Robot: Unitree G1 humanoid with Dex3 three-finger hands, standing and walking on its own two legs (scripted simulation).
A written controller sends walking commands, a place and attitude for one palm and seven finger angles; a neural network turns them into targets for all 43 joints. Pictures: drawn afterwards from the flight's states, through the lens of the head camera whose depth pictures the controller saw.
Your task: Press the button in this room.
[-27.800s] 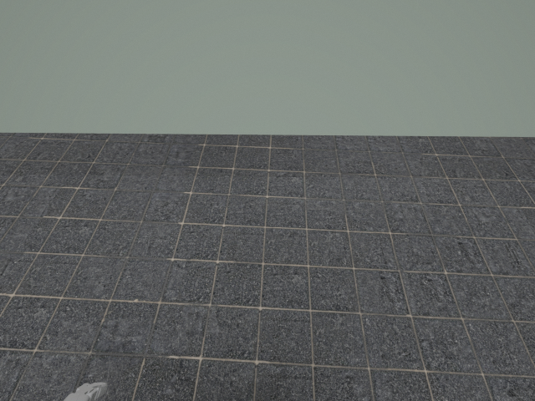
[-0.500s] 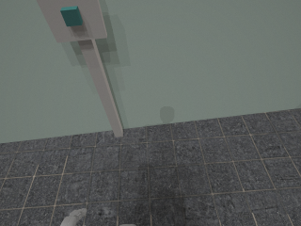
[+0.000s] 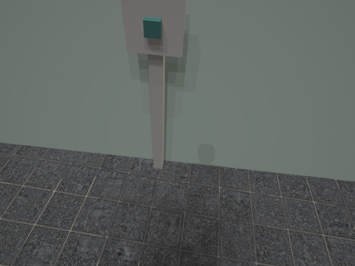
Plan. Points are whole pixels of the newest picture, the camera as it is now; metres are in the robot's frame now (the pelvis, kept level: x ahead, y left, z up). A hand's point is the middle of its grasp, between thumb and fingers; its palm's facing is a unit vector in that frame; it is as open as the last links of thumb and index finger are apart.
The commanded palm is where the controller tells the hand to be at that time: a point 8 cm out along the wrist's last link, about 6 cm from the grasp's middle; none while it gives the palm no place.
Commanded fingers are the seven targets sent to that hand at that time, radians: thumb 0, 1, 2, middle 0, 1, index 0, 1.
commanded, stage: take the last steps up to it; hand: left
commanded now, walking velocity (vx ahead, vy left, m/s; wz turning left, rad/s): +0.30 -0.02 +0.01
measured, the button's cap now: (152, 27) +0.78 +0.16 +0.17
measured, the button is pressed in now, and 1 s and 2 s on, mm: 0 0 0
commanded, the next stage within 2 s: come to a stop and stand still in 0.64 s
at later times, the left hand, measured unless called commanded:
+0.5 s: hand (134, 240) +0.21 +0.13 -0.16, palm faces +0.07 -0.97 -0.22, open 7.2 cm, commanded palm none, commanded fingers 0.00 0.90 0.90 -0.20 -0.30 -0.20 -0.30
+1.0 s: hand (123, 227) +0.25 +0.17 -0.18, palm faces +0.10 -0.98 -0.17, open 7.3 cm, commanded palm none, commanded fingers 0.00 0.90 0.90 -0.20 -0.30 -0.20 -0.30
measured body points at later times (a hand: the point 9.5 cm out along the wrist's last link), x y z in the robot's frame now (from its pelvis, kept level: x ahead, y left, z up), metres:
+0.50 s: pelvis +0.15 -0.06 +0.00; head +0.18 -0.07 +0.44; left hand +0.21 +0.18 -0.14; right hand +0.13 -0.29 -0.17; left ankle +0.09 +0.08 -0.65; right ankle +0.19 -0.14 -0.74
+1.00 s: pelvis +0.28 +0.00 +0.00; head +0.32 +0.03 +0.45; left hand +0.25 +0.23 -0.17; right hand +0.40 -0.21 -0.14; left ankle +0.32 +0.09 -0.74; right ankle +0.23 -0.14 -0.67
